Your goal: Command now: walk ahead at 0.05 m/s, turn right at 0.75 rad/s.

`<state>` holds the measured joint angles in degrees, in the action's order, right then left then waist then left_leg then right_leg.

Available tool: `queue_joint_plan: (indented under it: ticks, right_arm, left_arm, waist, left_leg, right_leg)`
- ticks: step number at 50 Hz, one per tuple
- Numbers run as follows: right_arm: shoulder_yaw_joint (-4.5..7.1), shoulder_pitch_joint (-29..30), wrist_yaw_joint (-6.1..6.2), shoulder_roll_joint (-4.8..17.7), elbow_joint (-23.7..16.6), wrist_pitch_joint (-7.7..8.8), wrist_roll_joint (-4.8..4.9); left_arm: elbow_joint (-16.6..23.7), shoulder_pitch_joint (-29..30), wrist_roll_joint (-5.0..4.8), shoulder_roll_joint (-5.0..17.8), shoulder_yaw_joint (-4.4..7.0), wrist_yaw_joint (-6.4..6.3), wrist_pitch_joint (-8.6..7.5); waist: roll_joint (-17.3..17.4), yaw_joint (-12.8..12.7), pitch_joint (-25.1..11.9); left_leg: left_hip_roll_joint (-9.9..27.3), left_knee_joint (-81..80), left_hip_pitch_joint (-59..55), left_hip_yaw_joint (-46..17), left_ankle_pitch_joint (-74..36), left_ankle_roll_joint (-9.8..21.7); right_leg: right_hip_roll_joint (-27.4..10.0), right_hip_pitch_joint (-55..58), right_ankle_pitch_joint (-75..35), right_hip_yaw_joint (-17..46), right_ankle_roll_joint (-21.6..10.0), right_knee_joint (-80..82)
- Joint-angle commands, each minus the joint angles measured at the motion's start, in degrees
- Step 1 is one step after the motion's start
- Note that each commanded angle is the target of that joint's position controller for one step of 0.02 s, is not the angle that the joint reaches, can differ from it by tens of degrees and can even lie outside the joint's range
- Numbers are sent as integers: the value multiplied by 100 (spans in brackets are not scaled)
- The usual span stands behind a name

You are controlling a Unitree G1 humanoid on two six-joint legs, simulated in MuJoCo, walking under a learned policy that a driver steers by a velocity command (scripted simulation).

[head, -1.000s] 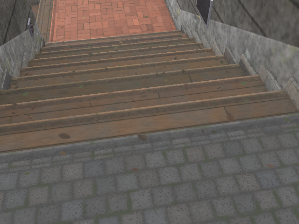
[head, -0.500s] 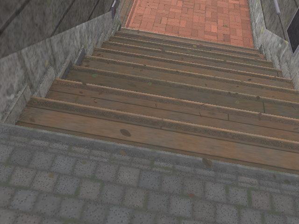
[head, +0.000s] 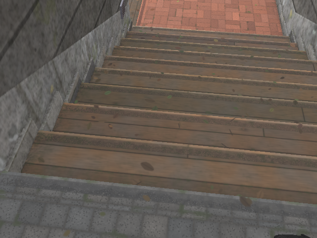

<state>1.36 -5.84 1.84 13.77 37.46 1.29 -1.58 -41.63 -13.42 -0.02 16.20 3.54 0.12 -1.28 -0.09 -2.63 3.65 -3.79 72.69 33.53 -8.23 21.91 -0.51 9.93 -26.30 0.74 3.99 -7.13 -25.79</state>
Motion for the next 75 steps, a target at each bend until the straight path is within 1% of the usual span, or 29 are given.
queue_joint_plan:
  ticks: [1, 6, 12, 13, 14, 15, 16, 18, 21, 24, 28, 32, 35, 36, 37, 38, 39, 41, 45, 59, 61, 62, 63, 64, 65, 66, 68, 70, 75]
  right_arm:
    - [177, -585, 112, 427, -262, -30, -15]
    - [229, -263, 174, 499, -321, -6, 137]
    - [394, -536, -6, 731, -125, 203, 283]
    - [466, -795, -6, 865, -14, 207, 265]
    - [541, -772, 13, 1181, -81, 163, 160]
    - [569, -416, -5, 1485, -186, 83, -92]
    - [520, -90, -17, 1107, -394, 112, -207]
    - [380, 359, 71, 691, -584, 76, -8]
    - [284, 220, 169, 698, -634, 0, 38]
    - [287, -597, 109, 817, -411, -86, -14]
    - [204, -231, -80, 727, -403, -53, 97]
    - [386, -718, -131, 1274, -252, -123, 278]
    - [383, -666, -49, 1141, -240, -143, 461]
    - [309, -553, -57, 827, -332, -104, 418]
    - [232, -536, -118, 476, -561, -23, 390]
    - [385, -471, -116, 921, -512, -7, 304]
    - [523, -559, -118, 1151, -397, -82, 335]
    - [557, -1035, -44, 1015, -152, -342, 301]
    - [447, -367, -247, 818, -598, -326, 360]
    - [140, 401, -551, 462, -1039, -83, 425]
    - [295, -359, -540, 779, -798, -49, 401]
    - [542, -1578, -497, 1195, -411, -21, 442]
    - [813, -2918, -362, 1804, -29, -69, 447]
    - [805, -2825, -276, 2531, -90, 32, 268]
    - [554, -2614, -339, 1723, -372, 223, 157]
    - [440, -2489, -443, 1340, -166, 330, 177]
    - [353, -1888, -495, 915, 26, 371, 171]
    - [202, -1390, -431, 351, 6, 482, 6]
    - [204, -1108, -195, 375, 370, 695, 21]
  left_arm:
    - [798, 465, -32, 778, 222, -132, 48]
    - [944, 266, -144, 936, 353, -297, 297]
    - [1173, 348, -170, 884, 405, -296, 460]
    - [1217, 390, -221, 804, 375, -288, 461]
    - [1163, 10, -218, 484, 290, -279, 485]
    - [1348, 25, -258, 480, 313, -216, 426]
    - [1283, 100, -134, 1072, 460, -148, 316]
    - [914, -226, -116, 1076, 471, -151, 405]
    - [953, -312, -148, 790, 338, -122, 499]
    - [1171, 287, -133, 481, 157, -196, 407]
    - [975, 87, 24, 98, -34, -213, 350]
    - [853, 248, -84, 428, 86, -221, 304]
    - [611, -296, -84, 575, 148, -221, 230]
    - [586, -647, 30, 860, 221, -260, 258]
    - [488, -427, 133, 1281, 353, -255, 342]
    - [653, -185, 255, 951, 286, -230, 290]
    - [800, 234, 276, 599, 175, -236, 221]
    - [917, 937, 76, 346, 101, -245, 108]
    - [603, -39, -17, 615, 193, -275, -62]
    - [-90, -583, -118, 1177, 435, 60, -324]
    - [-176, -434, -178, 1395, 428, 86, -296]
    - [-231, -348, -179, 1391, 360, 74, -293]
    - [-142, -344, -31, 1179, 231, 74, -414]
    - [201, -898, -18, 203, -31, 107, -561]
    - [311, -100, -422, 734, 63, 24, -681]
    - [446, 178, -594, 917, 157, -24, -654]
    - [270, -158, -291, 611, 101, -138, -570]
    - [8, -827, -361, 369, 102, -32, -345]
    - [185, -517, -232, 384, 144, 82, -50]
  waist:
    - [-87, 429, -861]
    - [-770, 184, -1096]
    - [-1133, 251, -1007]
    - [-994, 381, -1051]
    - [-178, 180, -1372]
    - [1694, -97, -1138]
    - [1518, -47, -875]
    - [661, -126, -709]
    - [550, 28, -515]
    - [627, 513, -588]
    - [932, 272, -861]
    - [1274, 462, -567]
    - [1054, 124, -936]
    - [365, 3, -1260]
    - [-1558, 233, -962]
    - [-1470, 46, -950]
    - [-1040, 185, -805]
    - [-894, 471, -542]
    - [-869, -110, -391]
    - [-334, -58, 635]
    - [-422, 566, 319]
    - [-220, 1326, -409]
    - [378, 1993, -1074]
    - [2510, 1167, -2004]
    - [1250, 1582, -2189]
    - [708, 1415, -1306]
    - [730, 807, -542]
    - [1009, 312, -521]
    - [468, -4, 243]
  left_leg:
    - [10, -1318, -251, 145, -247, -174]
    - [-114, -2509, -367, -44, -678, -357]
    - [-122, -4530, -1544, -62, -868, -59]
    - [189, -5226, -2173, -82, -1264, 90]
    - [1367, -5491, -2947, -1024, -927, 530]
    - [2367, -5788, -2765, -2343, -1304, 1240]
    - [2547, -5924, -2408, -2498, -1289, 1426]
    - [1781, -5574, -2172, -1056, -1356, 1006]
    - [1521, -5554, -2142, -145, -1889, 1049]
    - [1527, -5443, -2692, -271, -2417, 1423]
    - [1441, -5342, -2440, -204, -2386, 1416]
    - [1580, -5199, -2481, -1021, -2510, 1481]
    - [1334, -4864, -1890, -1224, -2466, 999]
    - [1018, -4037, -862, -813, -1426, 635]
    - [104, -3170, 445, 452, 436, 248]
    - [317, -1791, 621, 580, 1365, -82]
    - [399, -876, 609, 432, 1158, -194]
    - [501, -262, 712, 425, 398, -428]
    - [882, -526, 1659, 696, -626, -422]
    - [1248, -2357, 917, 1061, -336, 487]
    - [561, -2883, -949, 1623, 39, 707]
    - [93, -3246, -2964, 1859, -498, 856]
    - [277, -3001, -5244, 1105, -656, 918]
    - [2127, -4679, -5678, -2512, 2558, 1540]
    - [2571, -5708, -4977, -3349, 2861, 1372]
    - [2671, -5804, -4394, -2644, 1963, 1123]
    - [2395, -5409, -3205, -1406, 1086, 875]
    - [2062, -5201, -2397, -324, -657, 496]
    - [1351, -6250, -1586, 1584, -1934, 112]
  right_leg:
    - [-1121, 348, 1337, 2145, -651, 1166]
    - [-1136, 848, 1985, 2556, -369, 1008]
    - [-1024, 1006, 2153, 3201, -38, 734]
    - [-790, 717, 2573, 3052, 153, 440]
    - [-290, 156, 3440, 2386, 382, -733]
    - [402, -953, 3588, 1045, 615, -2296]
    - [-169, -1319, 3118, 994, 855, -3399]
    - [-384, -1156, 2238, 671, 1005, -4307]
    - [-686, -1385, 1761, 117, 1232, -5232]
    - [-733, -1352, 2009, 104, 1375, -4456]
    - [-991, 62, 2563, -71, 1253, -2414]
    - [-643, 506, 2306, -314, 1075, -869]
    - [-926, 2049, 878, -80, 591, 688]
    - [-1823, 3107, 32, 477, 246, 411]
    - [-2965, 2986, -1236, 1431, -481, 399]
    - [-3519, 2590, -1647, 1682, -1018, 632]
    - [-3261, 2352, -1661, 1268, -924, 692]
    - [-2637, 2093, -1386, 339, -466, 655]
    - [-2778, 2755, 2698, 536, -352, 1615]
    - [-3081, 2720, 1884, -1416, -67, 2052]
    - [-2961, 2087, -373, -1759, -140, 1080]
    - [-2693, 1410, -2090, -2032, -49, -524]
    - [-2410, -326, -938, -1810, 318, -2647]
    - [-1361, -1695, 3501, -804, 622, -5417]
    - [-982, -1798, 3270, 804, 561, -6128]
    - [-1058, -2280, 2523, 657, 513, -6069]
    - [-1591, -2299, 1458, 528, 467, -5761]
    - [-1841, -1729, 552, 536, 431, -5665]
    - [-1704, -1340, -614, 328, 383, -3846]
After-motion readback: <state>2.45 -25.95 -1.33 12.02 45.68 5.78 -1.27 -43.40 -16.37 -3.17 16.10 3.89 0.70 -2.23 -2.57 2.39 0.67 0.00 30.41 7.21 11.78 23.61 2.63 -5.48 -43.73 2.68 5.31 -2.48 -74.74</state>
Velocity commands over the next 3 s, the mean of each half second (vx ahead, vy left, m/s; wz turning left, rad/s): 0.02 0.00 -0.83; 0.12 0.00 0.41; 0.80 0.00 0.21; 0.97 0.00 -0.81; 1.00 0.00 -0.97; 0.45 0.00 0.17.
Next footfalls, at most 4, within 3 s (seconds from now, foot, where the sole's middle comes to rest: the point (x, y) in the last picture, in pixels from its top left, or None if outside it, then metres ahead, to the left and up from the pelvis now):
0.28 left None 0.18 0.16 -0.76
0.72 right None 0.02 -0.03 -0.76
1.26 left None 0.35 0.31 -0.76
1.72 right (138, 181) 0.67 0.15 -0.76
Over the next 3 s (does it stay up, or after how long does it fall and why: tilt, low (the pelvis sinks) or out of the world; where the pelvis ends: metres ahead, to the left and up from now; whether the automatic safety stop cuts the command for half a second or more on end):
stays up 1.19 -0.24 -0.31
